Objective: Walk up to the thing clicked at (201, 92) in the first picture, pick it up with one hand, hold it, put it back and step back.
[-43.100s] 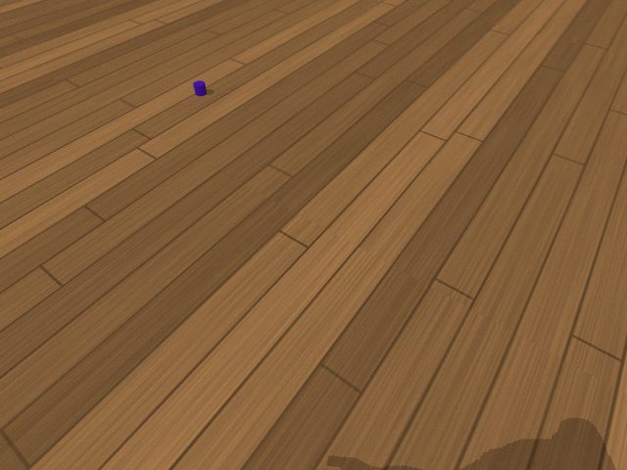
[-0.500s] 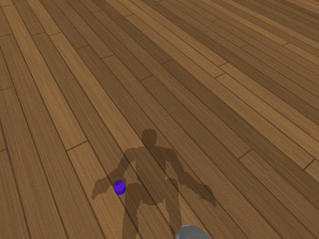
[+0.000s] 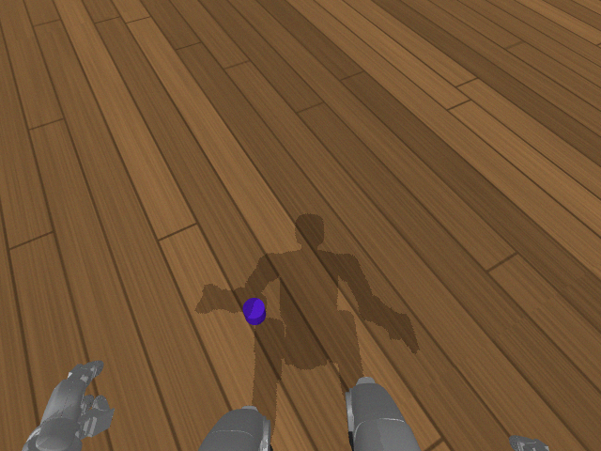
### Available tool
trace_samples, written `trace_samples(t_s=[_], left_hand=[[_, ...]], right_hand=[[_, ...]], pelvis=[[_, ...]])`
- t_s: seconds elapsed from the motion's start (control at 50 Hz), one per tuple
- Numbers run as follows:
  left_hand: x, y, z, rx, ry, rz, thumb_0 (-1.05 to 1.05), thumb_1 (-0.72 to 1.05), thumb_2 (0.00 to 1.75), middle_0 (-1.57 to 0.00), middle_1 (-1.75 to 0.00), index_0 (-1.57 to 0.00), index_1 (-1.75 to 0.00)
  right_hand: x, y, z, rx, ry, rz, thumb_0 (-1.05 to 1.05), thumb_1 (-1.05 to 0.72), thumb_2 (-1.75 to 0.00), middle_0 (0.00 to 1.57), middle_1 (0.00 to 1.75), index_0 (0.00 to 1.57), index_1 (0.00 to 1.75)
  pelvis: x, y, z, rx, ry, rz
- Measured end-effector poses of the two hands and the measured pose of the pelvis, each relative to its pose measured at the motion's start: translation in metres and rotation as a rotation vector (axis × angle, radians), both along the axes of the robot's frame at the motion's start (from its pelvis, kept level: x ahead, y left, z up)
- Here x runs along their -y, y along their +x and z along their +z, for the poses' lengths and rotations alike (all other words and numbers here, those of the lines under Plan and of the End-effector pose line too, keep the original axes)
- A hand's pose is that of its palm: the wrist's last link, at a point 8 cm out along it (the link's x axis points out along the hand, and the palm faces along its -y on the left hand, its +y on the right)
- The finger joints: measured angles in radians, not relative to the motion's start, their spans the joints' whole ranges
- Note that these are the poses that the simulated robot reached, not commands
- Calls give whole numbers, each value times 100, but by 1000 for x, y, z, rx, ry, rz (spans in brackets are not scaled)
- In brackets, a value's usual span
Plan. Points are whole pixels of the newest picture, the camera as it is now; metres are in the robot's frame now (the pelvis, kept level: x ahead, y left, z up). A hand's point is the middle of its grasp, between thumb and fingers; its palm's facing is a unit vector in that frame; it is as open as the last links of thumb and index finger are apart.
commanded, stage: walk up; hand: left
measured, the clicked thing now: (254, 311) +0.53 +0.15 -0.69
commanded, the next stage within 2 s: stand in 1.72 s
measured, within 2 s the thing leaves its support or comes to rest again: neither
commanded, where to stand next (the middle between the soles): +0.12 -0.06 m, yaw -6 degrees
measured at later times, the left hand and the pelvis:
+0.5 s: hand out of the picture -0.02 +0.25 -0.10, palm faces -0.06 -0.91 -0.41, open 7.4 cm; pelvis -0.04 -0.04 +0.04, yaw -5 degrees
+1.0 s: hand out of the picture +0.09 +0.23 -0.12, palm faces -0.03 -0.92 -0.39, open 7.4 cm; pelvis +0.00 -0.03 +0.02, yaw -1 degrees
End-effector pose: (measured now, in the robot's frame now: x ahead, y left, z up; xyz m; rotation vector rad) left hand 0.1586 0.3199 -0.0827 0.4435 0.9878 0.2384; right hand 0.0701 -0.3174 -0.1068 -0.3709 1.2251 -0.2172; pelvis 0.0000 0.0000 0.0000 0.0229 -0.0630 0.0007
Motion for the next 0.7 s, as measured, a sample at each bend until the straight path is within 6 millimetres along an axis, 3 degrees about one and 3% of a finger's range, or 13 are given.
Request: trace_samples(t_s=[0.14, 0.22, 0.28, 0.4, 0.46, 0.58, 0.7], left_hand=[[-13, -73, -10, -170, -46, 46, 1, 90, 90, -20, -30, -20, -30], [-8, -116, -13, -273, -81, 30, 1, 91, 90, -20, -30, -20, -30], [-1, -137, -12, -314, -94, 17, 1, 90, 90, -20, -30, -20, -30], [19, -155, 2, -278, -81, 7, 1, 90, 90, -21, -30, -20, -30], [27, -169, 13, -244, -58, 32, 1, 90, 90, -21, -30, -20, -30], [32, -183, 38, -249, -26, 80, 1, 90, 90, -21, -30, -21, -30], [25, -159, 36, -239, -14, 96, 1, 90, 90, -21, -30, -20, -30]], right_hand=[[-9, -33, 34, 16, -43, -25, 0, -90, -90, 21, 30, 21, 30], [0, -44, 54, 75, -75, -37, 0, -90, -90, 21, 30, 21, 30], [14, -55, 63, 102, -89, -40, 0, -90, -90, 21, 30, 21, 30], [52, -81, 60, 80, -83, -73, 0, -90, -90, 21, 30, 20, 30], [63, -83, 53, 52, -71, -91, 0, -90, -90, 20, 30, 20, 30], [58, -62, 44, 53, 7, -57, 1, -90, -90, 20, 30, 20, 30], [33, -33, 28, 7, 58, -17, 1, -90, -90, 20, 30, 20, 30]], pelvis=[[-6, -25, 21, -12, -37, -24], [-3, -30, 29, -19, -36, -64], [3, -33, 31, -19, -42, -89], [27, -40, 32, -18, -49, -102], [37, -39, 33, -12, -41, -94], [39, -27, 44, 1, -41, -66], [35, -9, 39, -1, -39, -28]])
